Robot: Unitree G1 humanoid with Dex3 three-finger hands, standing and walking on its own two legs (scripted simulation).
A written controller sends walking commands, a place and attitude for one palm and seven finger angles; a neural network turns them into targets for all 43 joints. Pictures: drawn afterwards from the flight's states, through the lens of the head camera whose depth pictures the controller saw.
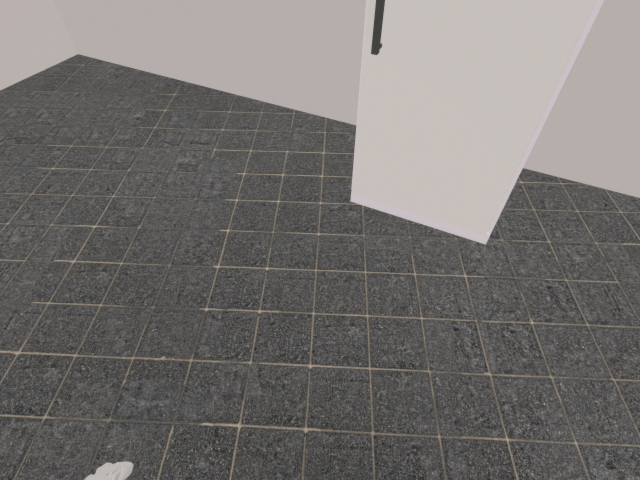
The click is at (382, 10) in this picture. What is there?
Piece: fridge door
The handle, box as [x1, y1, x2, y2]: [371, 0, 384, 54]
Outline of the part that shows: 384,0 376,0 371,53 377,54 381,46 379,41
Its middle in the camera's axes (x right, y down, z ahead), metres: +0.18 -0.67 +1.13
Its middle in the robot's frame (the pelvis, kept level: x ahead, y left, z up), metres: +1.32 -0.11 +0.09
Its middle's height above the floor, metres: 0.86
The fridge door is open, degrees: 0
